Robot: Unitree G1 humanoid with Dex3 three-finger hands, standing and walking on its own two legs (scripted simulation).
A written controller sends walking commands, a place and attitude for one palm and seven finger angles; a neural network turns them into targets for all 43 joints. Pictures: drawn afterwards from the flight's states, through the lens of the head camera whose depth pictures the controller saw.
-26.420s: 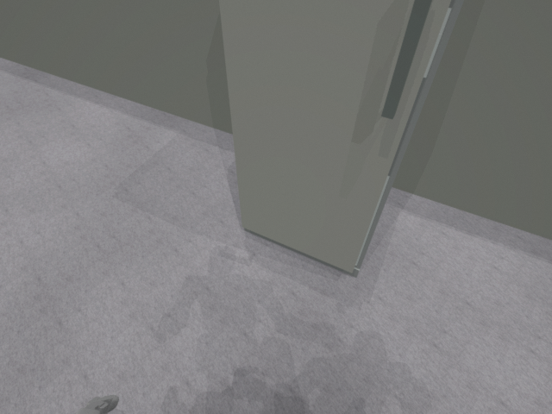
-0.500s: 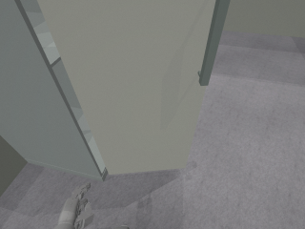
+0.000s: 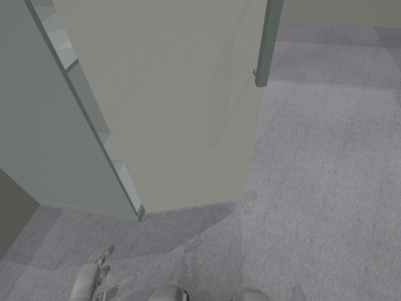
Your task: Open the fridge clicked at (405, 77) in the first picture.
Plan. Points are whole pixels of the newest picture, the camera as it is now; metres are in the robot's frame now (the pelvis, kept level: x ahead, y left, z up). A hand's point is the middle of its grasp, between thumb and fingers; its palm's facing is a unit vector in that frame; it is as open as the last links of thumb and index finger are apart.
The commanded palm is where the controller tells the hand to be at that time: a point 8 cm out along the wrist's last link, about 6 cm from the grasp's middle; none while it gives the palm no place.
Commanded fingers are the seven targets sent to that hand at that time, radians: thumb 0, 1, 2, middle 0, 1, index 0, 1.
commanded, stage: step back with the hand held close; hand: right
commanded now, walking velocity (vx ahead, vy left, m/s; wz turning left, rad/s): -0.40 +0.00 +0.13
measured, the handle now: (267, 23) +0.66 -0.13 +0.24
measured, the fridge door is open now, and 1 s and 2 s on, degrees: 71 71 71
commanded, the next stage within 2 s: stop stepping back and stand still in 0.34 s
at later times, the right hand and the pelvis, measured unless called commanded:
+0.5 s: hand out of the picture +0.14 -0.24 +0.20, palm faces +0.38 +0.85 -0.36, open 7.5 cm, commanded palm +0.05 -0.29 +0.21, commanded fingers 0.00 -0.90 -0.90 0.20 0.30 0.20 0.30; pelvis -0.11 +0.00 +0.02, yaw +5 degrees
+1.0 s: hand out of the picture +0.04 -0.24 +0.19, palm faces +0.40 +0.84 -0.36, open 7.5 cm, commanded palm -0.01 -0.27 +0.21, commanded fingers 0.00 -0.90 -0.90 0.20 0.30 0.20 0.30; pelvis -0.19 +0.00 +0.03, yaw +8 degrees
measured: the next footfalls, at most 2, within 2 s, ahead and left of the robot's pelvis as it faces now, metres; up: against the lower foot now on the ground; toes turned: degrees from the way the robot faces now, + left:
left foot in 0.26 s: -0.10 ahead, +0.15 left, +0.00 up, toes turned -1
right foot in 0.46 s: -0.03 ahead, -0.08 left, +0.00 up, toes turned +0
